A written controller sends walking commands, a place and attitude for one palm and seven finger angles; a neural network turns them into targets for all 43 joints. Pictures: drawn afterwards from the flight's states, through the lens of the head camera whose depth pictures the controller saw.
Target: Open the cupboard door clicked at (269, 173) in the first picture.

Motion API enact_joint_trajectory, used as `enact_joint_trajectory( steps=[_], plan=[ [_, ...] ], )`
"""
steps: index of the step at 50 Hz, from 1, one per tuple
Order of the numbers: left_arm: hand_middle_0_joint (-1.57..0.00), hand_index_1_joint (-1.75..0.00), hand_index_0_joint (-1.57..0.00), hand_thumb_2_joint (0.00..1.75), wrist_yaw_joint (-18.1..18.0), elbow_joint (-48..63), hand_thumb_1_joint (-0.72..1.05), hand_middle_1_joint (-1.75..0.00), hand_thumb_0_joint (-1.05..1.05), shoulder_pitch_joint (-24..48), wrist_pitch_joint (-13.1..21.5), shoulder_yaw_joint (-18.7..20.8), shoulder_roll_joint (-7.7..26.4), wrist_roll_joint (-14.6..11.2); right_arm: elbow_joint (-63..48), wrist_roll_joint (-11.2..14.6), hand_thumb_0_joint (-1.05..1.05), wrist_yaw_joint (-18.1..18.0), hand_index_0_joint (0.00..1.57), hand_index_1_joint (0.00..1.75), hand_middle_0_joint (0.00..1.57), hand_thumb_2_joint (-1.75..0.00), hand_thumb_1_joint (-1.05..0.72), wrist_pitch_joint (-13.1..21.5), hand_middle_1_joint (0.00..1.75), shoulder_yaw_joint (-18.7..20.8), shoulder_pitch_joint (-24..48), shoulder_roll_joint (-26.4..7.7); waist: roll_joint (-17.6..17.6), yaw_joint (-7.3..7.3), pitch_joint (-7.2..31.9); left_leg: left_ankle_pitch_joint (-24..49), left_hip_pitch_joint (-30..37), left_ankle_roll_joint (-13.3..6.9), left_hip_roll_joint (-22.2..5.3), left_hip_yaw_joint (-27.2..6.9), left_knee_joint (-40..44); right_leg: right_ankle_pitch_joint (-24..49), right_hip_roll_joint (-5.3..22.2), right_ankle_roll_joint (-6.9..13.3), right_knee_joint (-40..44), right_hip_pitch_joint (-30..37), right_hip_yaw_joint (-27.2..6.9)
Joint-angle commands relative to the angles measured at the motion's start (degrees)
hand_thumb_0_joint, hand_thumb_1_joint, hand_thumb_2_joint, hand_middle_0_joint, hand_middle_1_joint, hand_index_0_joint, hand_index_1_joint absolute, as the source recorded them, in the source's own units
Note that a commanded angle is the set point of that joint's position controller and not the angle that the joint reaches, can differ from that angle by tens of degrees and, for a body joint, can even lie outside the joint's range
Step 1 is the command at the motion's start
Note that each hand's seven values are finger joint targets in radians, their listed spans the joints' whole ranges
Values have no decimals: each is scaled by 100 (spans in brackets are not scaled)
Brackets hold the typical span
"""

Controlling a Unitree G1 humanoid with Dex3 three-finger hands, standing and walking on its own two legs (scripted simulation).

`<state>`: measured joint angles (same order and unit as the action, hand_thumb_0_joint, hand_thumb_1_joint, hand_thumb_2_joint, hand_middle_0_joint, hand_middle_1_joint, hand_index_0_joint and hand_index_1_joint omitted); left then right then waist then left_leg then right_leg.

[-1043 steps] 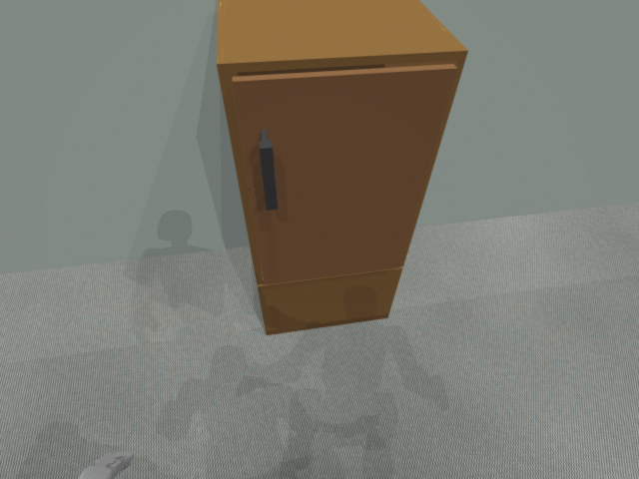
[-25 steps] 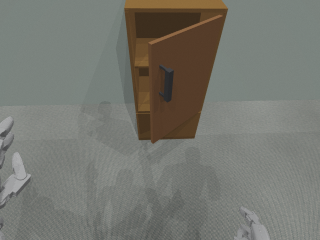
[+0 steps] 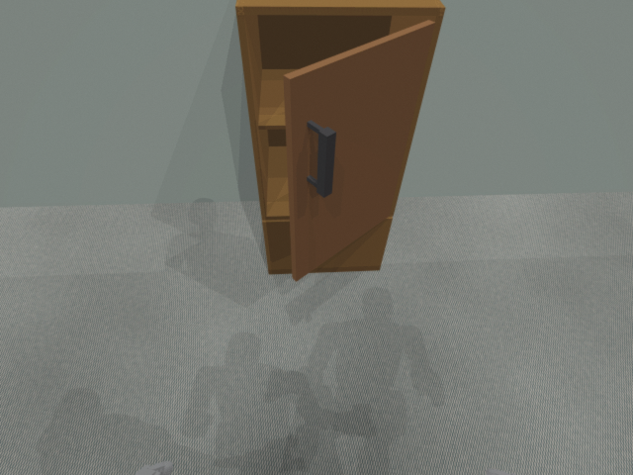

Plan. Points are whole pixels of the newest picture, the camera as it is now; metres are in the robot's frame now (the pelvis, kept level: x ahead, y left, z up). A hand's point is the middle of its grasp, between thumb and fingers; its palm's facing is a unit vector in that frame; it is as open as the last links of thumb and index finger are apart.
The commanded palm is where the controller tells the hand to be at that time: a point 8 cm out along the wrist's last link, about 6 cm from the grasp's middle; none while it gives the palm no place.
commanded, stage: let the arm hang, fingers relaxed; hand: left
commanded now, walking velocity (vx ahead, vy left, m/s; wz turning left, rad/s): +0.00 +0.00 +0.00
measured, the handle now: (318, 159) +0.68 +0.02 +0.00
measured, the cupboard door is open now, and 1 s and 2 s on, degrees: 38 38 38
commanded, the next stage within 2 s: look to check the result in 0.84 s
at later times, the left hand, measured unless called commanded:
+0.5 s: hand out of the picture -0.04 +0.17 -0.16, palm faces +0.04 -0.97 -0.23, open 7.4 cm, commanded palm none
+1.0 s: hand out of the picture +0.00 +0.14 -0.17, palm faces +0.06 -0.98 -0.18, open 7.4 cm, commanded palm none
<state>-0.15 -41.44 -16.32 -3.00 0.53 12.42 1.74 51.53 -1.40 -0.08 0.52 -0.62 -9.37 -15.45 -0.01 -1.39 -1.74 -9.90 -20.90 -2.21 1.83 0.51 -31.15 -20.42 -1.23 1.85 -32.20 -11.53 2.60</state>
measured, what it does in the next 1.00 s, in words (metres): stands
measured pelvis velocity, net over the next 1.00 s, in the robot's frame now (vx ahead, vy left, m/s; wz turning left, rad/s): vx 0.03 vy -0.02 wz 0.00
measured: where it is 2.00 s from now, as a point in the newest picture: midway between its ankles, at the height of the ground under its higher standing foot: outside the picture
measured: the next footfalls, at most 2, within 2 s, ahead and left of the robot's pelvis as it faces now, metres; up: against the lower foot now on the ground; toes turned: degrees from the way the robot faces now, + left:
none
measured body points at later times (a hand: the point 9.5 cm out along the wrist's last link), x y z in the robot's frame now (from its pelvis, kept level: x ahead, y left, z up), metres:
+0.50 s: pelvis +0.01 -0.01 +0.01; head +0.01 -0.02 +0.46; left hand -0.04 +0.22 -0.14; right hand +0.00 -0.22 -0.16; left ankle +0.07 +0.09 -0.73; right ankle -0.03 -0.10 -0.73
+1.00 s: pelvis +0.03 -0.02 +0.01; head +0.04 -0.03 +0.46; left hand +0.00 +0.19 -0.15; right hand +0.01 -0.23 -0.16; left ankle +0.07 +0.09 -0.73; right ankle -0.03 -0.10 -0.73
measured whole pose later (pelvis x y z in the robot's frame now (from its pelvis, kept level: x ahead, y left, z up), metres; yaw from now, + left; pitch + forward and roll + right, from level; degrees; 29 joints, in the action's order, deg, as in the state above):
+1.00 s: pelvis +0.03 -0.02 +0.01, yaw +0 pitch -2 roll +0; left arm -2.4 -65.5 -18.1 0.2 0.7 6.3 0.3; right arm 65.6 -1.1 -2.9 -0.4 -0.6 -16.4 -7.3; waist -0.7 -0.3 -2.9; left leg -9.7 -13.9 -0.5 0.9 -0.4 -25.3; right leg -18.6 -2.5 3.4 -23.4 -3.3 3.0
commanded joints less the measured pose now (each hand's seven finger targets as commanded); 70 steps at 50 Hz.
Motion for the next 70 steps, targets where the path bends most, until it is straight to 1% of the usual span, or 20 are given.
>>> enact_joint_trajectory(
  steps=[1,2,5,6,7,10,11,12,16,18,23,27,28,34,37,40,57,61,66,70],
  plan=[
    [-20,-30,-20,90,-112,-315,90,-30,0,-77,282,188,860,-82,-81,-32,0,-70,20,30,20,-90,-90,-30,30,114,-68,-425,-805,112,231,615,688,-39,-607,-832,679,575,646,201,930,-131,-722],
    [-20,-30,-20,90,-117,-547,90,-30,0,-171,286,190,886,-82,-17,-13,0,-88,20,30,20,-90,-90,-50,30,114,-89,-422,-827,160,187,531,638,-44,-620,-876,717,539,629,189,1034,-27,-715],
    [-20,-30,-20,90,-114,-1176,90,-30,0,-359,298,187,671,-123,273,-4,0,-152,20,30,20,-90,-90,-83,30,108,-294,-244,-1259,150,151,193,635,-21,-614,-867,817,559,659,243,1220,123,-708],
    [-20,-30,-20,90,-111,-1344,90,-30,0,-384,302,166,662,-134,373,6,0,-166,20,30,20,-90,-90,-95,30,108,-357,-220,-1241,142,139,105,653,-14,-618,-870,850,515,652,258,1262,134,-702],
    [-20,-30,-20,90,-110,-1463,90,-30,0,-421,313,172,676,-126,418,21,0,-181,20,30,20,-90,-90,-98,30,131,-426,-276,-1045,155,150,160,747,-21,-644,-888,824,545,652,253,1335,137,-674],
    [-20,-30,-20,90,-111,-1816,90,-30,0,-460,322,109,507,-135,651,31,0,-211,20,30,20,-90,-90,-120,30,144,-666,-200,-515,88,31,30,865,-19,-651,-858,859,398,653,263,1469,6,-646],
    [-20,-30,-20,90,-115,-1908,90,-30,0,-479,325,104,465,-137,709,33,0,-218,20,30,20,-90,-90,-119,30,157,-731,-198,-425,73,24,1,916,-26,-662,-852,876,344,663,269,1502,-24,-625],
    [-20,-30,-20,90,-120,-1972,90,-30,0,-498,330,100,444,-134,750,38,0,-227,20,30,20,-90,-90,-125,30,163,-776,-202,-196,77,-60,11,930,-28,-672,-841,881,284,633,265,1539,-79,-597],
    [-20,-30,-20,90,-159,-2189,90,-30,0,-617,326,54,291,-144,959,32,0,-233,20,30,20,-90,-90,-132,30,147,-961,-64,232,69,-311,83,967,-29,-647,-742,889,226,670,246,1603,-223,-571],
    [-20,-30,-20,90,-179,-2259,90,-30,0,-651,326,47,235,-148,1045,28,0,-230,20,30,20,-90,-90,-139,30,135,-1011,42,296,58,-376,113,998,-21,-618,-688,870,139,682,249,1622,-288,-586],
    [-20,-30,-20,90,-209,-2327,90,-30,0,-735,318,43,150,-153,1183,19,0,-229,20,30,20,-90,-90,-135,30,100,-1071,187,119,92,-532,76,898,-29,-635,-669,971,163,648,222,1526,-288,-551],
    [-20,-30,-20,90,-228,-2341,90,-30,0,-752,323,55,109,-149,1242,18,0,-232,20,30,20,-90,-90,-119,30,94,-1126,267,155,124,-617,151,838,-32,-628,-663,1006,231,621,207,1483,-256,-553],
    [-20,-30,-20,90,-226,-2343,90,-30,0,-755,320,53,83,-153,1259,11,0,-231,20,30,20,-90,-90,-118,30,89,-1106,303,85,132,-654,131,824,-33,-619,-645,1010,234,648,208,1495,-271,-559],
    [-20,-30,-20,90,-231,-2325,90,-30,0,-713,338,90,25,-155,1279,7,0,-255,20,30,20,-90,-90,-74,30,88,-1126,381,-140,138,-465,392,858,-31,-608,-645,995,572,641,204,1415,-44,-569],
    [-20,-30,-20,90,-242,-2312,90,-30,0,-728,354,104,-4,-152,1262,15,0,-267,20,30,20,-90,-90,-59,30,95,-1136,380,-40,151,-409,607,912,-32,-628,-614,924,766,653,189,1438,25,-541],
    [-20,-30,-20,90,-243,-2318,90,-30,0,-682,358,108,-18,-161,1291,15,0,-283,20,30,20,-90,-90,-44,30,86,-1144,400,-190,133,-364,811,947,-26,-629,-598,895,1025,666,183,1418,136,-555],
    [-20,-30,-20,90,-264,-2335,90,-30,0,-785,373,106,-27,-155,1262,35,0,-303,20,30,20,-90,-90,-61,30,101,-1031,313,143,131,-317,1045,1195,-33,-645,-523,792,1567,684,116,1481,219,-517],
    [-20,-30,-20,90,-263,-2330,90,-30,0,-753,371,105,15,-160,1288,32,0,-308,20,30,20,-90,-90,-54,30,89,-1010,295,9,120,-310,1112,1198,-24,-644,-508,798,1728,700,112,1465,302,-527],
    [-20,-30,-20,90,-262,-2336,90,-30,0,-758,370,104,25,-160,1281,29,0,-306,20,30,20,-90,-90,-62,30,88,-967,284,97,134,-426,1062,1166,-12,-635,-480,792,1799,704,90,1497,276,-521],
    [-20,-30,-20,90,-264,-2327,90,-30,0,-733,372,113,53,-161,1287,32,0,-311,20,30,20,-90,-90,-62,30,90,-958,285,37,126,-370,1079,1173,0,-628,-455,757,1963,713,71,1489,349,-528]
  ],
)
